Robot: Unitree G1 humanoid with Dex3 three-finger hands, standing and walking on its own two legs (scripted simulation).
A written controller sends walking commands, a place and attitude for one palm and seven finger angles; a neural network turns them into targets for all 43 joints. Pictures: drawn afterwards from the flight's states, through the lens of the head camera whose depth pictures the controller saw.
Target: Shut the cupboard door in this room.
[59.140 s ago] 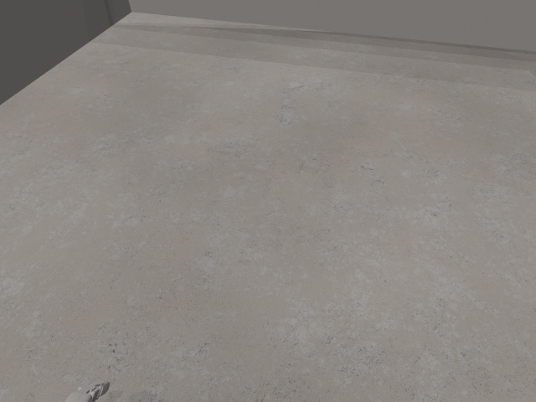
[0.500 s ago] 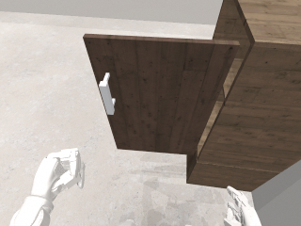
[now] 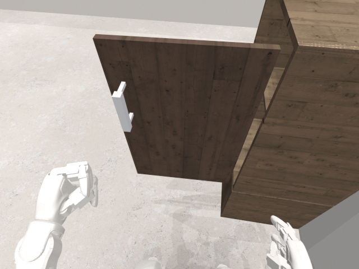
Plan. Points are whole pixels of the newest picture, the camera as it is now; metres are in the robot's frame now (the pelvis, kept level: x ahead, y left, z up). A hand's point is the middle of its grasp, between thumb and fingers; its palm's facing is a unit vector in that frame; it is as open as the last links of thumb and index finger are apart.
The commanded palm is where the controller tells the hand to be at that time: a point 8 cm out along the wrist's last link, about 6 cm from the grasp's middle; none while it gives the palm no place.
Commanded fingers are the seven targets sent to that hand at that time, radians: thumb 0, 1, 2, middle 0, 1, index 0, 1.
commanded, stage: bring the fist close to the handle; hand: left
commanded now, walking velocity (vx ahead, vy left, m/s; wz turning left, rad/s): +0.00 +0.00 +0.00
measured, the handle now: (125, 107) +0.48 +0.18 +0.07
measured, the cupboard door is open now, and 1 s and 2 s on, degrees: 92 92 84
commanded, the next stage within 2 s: push the door shut along its arc in 1.22 s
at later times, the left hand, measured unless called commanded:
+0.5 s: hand (115, 160) +0.33 +0.17 +0.06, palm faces -0.08 -1.00 -0.03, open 3.1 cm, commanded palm +0.32 +0.22 +0.08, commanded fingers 0.00 0.90 0.90 -1.30 -1.50 -1.30 -1.50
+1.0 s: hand (127, 132) +0.39 +0.15 +0.08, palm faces -0.04 -1.00 -0.04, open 3.1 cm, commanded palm +0.36 +0.20 +0.08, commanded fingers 0.00 0.90 0.90 -1.30 -1.50 -1.30 -1.50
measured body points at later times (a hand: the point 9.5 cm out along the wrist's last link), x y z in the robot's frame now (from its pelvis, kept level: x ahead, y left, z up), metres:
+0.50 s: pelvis +0.01 +0.01 +0.01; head +0.07 +0.00 +0.45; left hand +0.33 +0.22 +0.07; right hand +0.16 -0.25 -0.09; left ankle +0.02 +0.11 -0.68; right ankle +0.01 -0.10 -0.68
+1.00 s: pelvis +0.02 +0.01 +0.01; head +0.07 +0.00 +0.46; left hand +0.39 +0.21 +0.09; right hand +0.11 -0.25 -0.10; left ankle +0.02 +0.11 -0.68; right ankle +0.01 -0.10 -0.68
